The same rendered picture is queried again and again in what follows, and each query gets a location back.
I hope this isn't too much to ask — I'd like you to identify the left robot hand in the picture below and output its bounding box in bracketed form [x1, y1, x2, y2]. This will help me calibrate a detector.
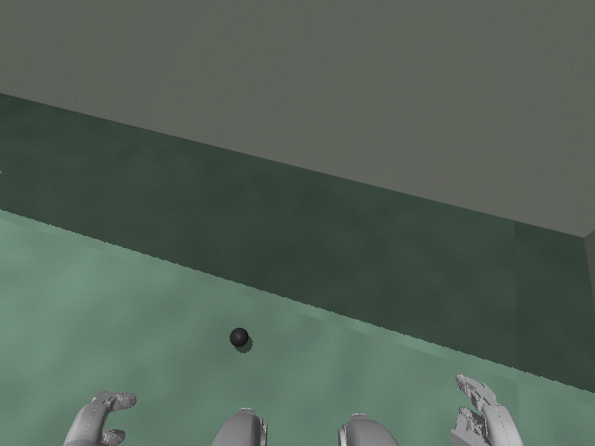
[63, 390, 138, 446]

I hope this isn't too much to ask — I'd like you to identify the ball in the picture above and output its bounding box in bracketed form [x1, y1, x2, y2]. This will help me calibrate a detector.
[230, 328, 248, 347]

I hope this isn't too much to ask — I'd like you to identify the right robot hand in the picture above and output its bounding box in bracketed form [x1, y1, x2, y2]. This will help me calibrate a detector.
[451, 374, 525, 446]

